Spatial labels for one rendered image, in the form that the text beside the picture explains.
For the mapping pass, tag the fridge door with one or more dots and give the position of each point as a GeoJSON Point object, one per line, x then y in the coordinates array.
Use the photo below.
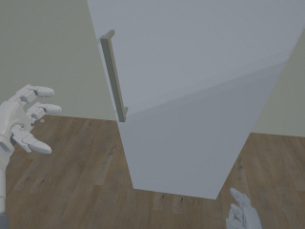
{"type": "Point", "coordinates": [195, 76]}

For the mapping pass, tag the robot right hand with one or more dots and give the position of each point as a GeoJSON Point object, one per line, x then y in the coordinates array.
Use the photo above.
{"type": "Point", "coordinates": [247, 218]}

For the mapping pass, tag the handle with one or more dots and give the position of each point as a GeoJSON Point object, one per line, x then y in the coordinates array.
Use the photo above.
{"type": "Point", "coordinates": [106, 43]}

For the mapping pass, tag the robot left hand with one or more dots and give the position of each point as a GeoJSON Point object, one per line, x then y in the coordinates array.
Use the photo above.
{"type": "Point", "coordinates": [12, 115]}

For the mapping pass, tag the robot left forearm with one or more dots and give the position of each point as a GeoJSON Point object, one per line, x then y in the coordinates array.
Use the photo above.
{"type": "Point", "coordinates": [6, 150]}

